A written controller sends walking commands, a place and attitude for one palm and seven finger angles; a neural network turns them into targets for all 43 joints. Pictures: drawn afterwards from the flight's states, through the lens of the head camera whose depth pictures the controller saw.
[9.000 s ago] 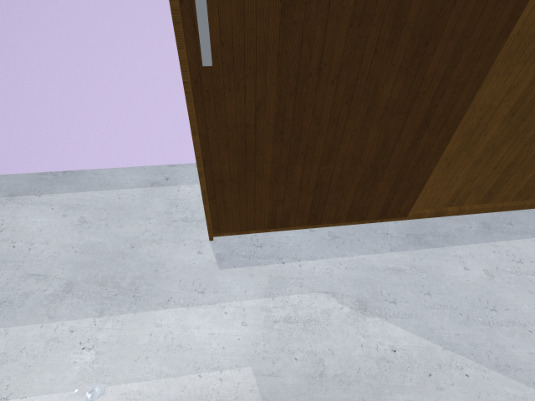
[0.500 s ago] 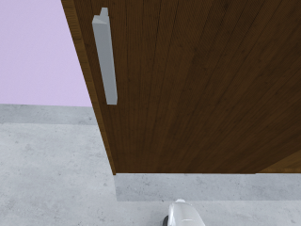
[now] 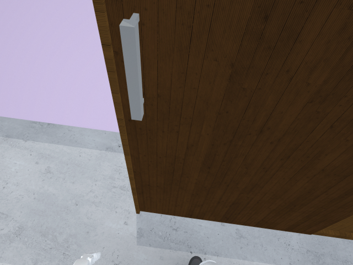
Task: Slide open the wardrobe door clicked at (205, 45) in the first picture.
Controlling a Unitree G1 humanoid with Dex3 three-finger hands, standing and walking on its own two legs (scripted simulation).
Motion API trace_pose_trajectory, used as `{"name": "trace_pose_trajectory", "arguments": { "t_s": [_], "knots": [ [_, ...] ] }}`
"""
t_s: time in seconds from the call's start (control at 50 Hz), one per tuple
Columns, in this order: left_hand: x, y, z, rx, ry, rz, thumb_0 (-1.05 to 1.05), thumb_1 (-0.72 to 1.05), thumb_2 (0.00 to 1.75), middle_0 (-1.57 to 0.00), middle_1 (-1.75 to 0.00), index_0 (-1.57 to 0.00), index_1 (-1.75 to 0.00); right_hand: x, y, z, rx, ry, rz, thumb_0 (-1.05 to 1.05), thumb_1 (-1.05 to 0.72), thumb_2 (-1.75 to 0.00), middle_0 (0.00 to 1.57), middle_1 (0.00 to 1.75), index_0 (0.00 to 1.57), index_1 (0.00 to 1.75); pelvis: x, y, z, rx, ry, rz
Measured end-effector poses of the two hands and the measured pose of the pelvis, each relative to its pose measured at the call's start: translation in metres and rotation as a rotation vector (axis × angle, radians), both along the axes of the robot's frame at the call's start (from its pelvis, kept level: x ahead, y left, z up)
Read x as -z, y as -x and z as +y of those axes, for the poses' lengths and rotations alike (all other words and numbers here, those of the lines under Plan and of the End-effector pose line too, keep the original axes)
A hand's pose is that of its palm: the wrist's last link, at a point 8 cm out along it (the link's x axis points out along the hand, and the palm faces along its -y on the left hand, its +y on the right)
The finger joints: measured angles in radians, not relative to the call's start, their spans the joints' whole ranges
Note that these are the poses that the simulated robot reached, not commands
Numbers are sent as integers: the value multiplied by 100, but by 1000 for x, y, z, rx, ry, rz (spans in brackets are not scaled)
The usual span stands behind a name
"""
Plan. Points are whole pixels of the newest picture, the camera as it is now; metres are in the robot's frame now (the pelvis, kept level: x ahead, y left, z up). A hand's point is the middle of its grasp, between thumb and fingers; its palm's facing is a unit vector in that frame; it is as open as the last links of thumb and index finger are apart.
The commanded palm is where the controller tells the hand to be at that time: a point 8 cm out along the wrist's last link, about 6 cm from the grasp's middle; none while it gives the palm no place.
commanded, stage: come to a stop and stand still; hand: left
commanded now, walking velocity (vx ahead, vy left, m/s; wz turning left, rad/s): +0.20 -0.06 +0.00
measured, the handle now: (136, 72) +0.44 +0.13 +0.21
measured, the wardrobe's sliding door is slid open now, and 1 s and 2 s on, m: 0.00 0.00 0.00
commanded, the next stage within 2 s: look again from close up in 1.02 s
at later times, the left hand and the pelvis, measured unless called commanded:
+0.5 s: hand out of the picture -0.02 +0.16 -0.16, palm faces -0.04 -0.99 -0.16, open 7.3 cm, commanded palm none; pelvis -0.03 -0.01 +0.02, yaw -2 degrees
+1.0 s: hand out of the picture -0.04 +0.09 -0.16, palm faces +0.05 -0.99 -0.13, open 7.3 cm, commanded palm none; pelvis -0.02 -0.06 +0.02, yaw +0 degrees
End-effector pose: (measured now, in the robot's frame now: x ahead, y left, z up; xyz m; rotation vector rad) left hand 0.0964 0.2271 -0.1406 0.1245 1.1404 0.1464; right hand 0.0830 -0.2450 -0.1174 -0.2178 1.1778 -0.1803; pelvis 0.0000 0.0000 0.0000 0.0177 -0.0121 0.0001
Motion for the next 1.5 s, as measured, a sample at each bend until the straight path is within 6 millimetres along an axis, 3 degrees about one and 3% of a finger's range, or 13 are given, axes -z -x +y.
{"name": "trace_pose_trajectory", "arguments": {
  "t_s": [0.06, 0.14, 0.24, 0.3, 0.4, 0.54, 0.62, 0.72, 0.88, 1.0, 1.14, 1.26, 1.5],
  "knots": [
    [8, 34, 22, -32, -2, 60, -1, 91, 90, -20, -30, -20, -30, -5, 18, 14, 0, 13, -18, 0, -91, -90, 19, 30, 20, 30, 0, 11, 11, 2, 16, -1],
    [-3, 83, 40, -65, -1, 163, 0, 91, 90, -20, -29, -20, -30, -10, 59, 37, 5, -4, 69, 0, -91, -90, 19, 30, 20, 30, -15, 17, 21, 1, 37, 3],
    [-10, 140, 46, -80, -1, 284, 0, 91, 90, -20, -29, -20, -30, -9, 103, 54, 40, -37, 160, 0, -92, -90, 20, 30, 20, 30, -22, 19, 27, 9, 33, 22],
    [-10, 161, 40, -65, 4, 365, 0, 91, 90, -20, -29, -20, -30, -8, 129, 60, 80, -56, 202, 0, -92, -90, 20, 30, 20, 30, -22, 19, 25, 19, 21, 30],
    [-12, 159, 19, -16, 18, 407, 0, 91, 90, -20, -29, -20, -30, -6, 174, 64, 137, -91, 302, 0, -91, -90, 20, 30, 20, 30, -23, 24, 14, 31, 14, 39],
    [-8, 108, -21, 45, -21, 285, 2, 95, 90, -20, -29, -20, -30, 7, 218, 45, 197, -155, 424, 0, -91, -90, 20, 30, 20, 30, -14, 27, -19, 32, -14, 39],
    [-13, 93, -36, 27, -44, 215, 2, 97, 90, -20, -29, -20, -30, 14, 214, 24, 183, -169, 430, 0, -91, -90, 20, 30, 20, 30, -13, 23, -38, 13, 6, 14],
    [-10, 91, -50, -9, -32, 175, 2, 97, 90, -20, -29, -20, -30, 19, 179, 0, 133, -136, 363, 0, -91, -90, 20, 30, 20, 30, -12, 19, -50, -11, 31, -2],
    [-5, 121, -71, -35, 20, 253, 1, 96, 90, -20, -29, -20, -30, 14, 115, -21, 71, -90, 218, 0, -92, -90, 19, 30, 20, 30, -16, 17, -59, 2, 22, -14],
    [-7, 145, -85, -49, 56, 311, 0, 93, 90, -20, -29, -20, -30, 11, 98, -32, 51, -65, 191, 1, -93, -90, 19, 30, 20, 30, -17, 17, -58, 5, 19, -16],
    [-10, 160, -86, -35, 46, 335, 0, 91, 90, -20, -29, -20, -30, 10, 97, -32, 52, -61, 184, 1, -93, -90, 20, 30, 20, 30, -17, 24, -51, 24, 30, -5],
    [-3, 163, -57, 3, 19, 311, 0, 91, 90, -20, -30, -20, -30, 11, 97, -16, 83, -53, 77, 1, -93, -90, 20, 30, 20, 30, -11, 37, -31, 39, 31, -30],
    [-8, 143, -5, 41, -23, 166, 0, 91, 90, -20, -29, -20, -30, 11, 149, 21, 70, -80, 112, 0, -93, -90, 20, 30, 20, 30, -12, 63, -2, 38, 23, -33]
  ]
}}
